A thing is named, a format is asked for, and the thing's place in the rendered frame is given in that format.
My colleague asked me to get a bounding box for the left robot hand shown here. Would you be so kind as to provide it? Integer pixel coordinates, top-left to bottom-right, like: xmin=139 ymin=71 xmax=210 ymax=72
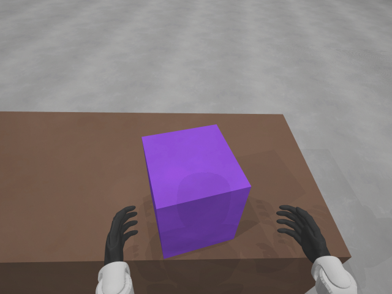
xmin=104 ymin=206 xmax=138 ymax=266

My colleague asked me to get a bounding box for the carton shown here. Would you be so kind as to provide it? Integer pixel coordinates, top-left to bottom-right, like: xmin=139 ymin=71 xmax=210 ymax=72
xmin=141 ymin=124 xmax=251 ymax=259

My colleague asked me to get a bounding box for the left robot forearm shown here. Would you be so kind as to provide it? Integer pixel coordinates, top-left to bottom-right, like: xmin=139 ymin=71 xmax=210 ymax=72
xmin=96 ymin=262 xmax=134 ymax=294

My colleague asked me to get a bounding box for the pedestal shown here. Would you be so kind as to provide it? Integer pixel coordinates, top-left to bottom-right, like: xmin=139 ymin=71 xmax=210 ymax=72
xmin=0 ymin=111 xmax=352 ymax=294

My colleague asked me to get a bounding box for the right robot hand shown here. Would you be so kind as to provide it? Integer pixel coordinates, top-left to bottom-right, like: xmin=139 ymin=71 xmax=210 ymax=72
xmin=276 ymin=205 xmax=331 ymax=264

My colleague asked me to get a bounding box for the right robot forearm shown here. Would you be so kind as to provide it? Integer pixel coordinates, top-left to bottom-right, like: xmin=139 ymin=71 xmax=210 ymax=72
xmin=311 ymin=256 xmax=357 ymax=294

